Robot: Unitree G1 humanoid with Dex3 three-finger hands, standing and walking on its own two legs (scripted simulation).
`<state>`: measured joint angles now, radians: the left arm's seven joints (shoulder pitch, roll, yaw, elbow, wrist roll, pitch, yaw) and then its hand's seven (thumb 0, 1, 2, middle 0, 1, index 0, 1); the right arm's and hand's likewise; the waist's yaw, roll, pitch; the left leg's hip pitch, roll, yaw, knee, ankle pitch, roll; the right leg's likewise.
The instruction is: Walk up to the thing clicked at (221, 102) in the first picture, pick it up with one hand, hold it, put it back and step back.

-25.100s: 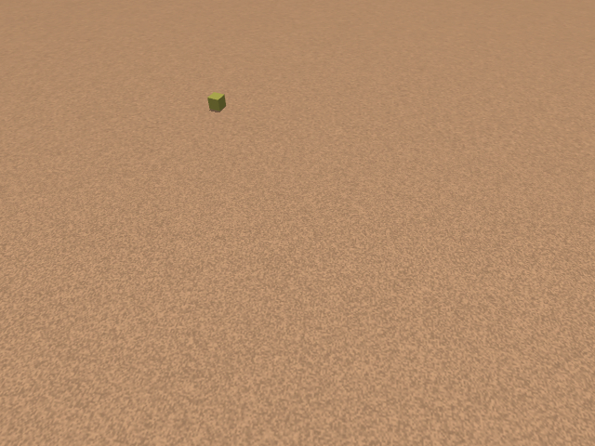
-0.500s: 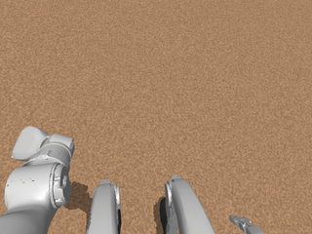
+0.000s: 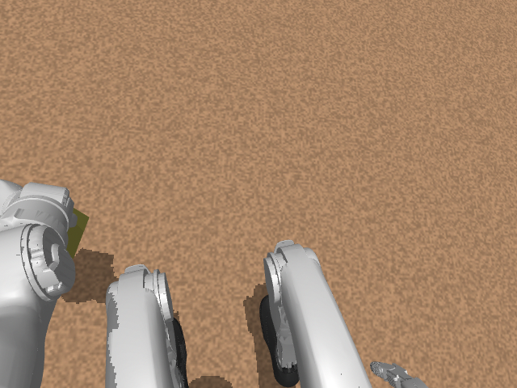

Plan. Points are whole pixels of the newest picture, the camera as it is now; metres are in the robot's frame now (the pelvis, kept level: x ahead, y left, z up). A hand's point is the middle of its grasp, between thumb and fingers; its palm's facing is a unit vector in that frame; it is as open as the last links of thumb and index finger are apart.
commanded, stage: crouch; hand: left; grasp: from above
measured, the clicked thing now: (48, 228) +0.41 +0.30 -0.19
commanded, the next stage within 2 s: lower in 1.08 s
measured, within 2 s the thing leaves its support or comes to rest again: neither
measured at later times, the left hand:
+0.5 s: hand (48, 221) +0.43 +0.31 -0.22, palm faces -0.01 -0.48 -0.88, open 10.1 cm
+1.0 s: hand (44, 224) +0.43 +0.33 -0.24, palm faces +0.00 -0.46 -0.89, open 10.1 cm
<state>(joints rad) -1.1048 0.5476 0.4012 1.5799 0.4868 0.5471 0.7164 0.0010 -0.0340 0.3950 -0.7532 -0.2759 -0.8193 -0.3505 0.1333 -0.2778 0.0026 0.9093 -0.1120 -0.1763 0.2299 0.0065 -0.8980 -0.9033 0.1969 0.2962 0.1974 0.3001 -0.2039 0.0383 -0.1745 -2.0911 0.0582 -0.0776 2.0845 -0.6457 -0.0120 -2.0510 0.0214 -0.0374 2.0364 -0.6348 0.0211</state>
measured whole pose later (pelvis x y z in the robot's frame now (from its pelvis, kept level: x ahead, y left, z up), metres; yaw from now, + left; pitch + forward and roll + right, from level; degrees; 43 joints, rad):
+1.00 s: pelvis +0.00 +0.00 -0.09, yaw -2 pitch +33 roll -6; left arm -1.15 0.74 0.54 1.63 0.62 0.50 0.68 -0.01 -0.07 0.40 -0.81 -0.22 -0.86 -0.31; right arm 0.14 -0.34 0.04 0.89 -0.16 -0.22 0.34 0.00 -0.91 -0.91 0.19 0.30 0.19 0.30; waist -0.23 0.01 0.00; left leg -2.30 0.04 -0.15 2.39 -0.68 -0.03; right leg -2.25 0.03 -0.08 2.32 -0.66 0.02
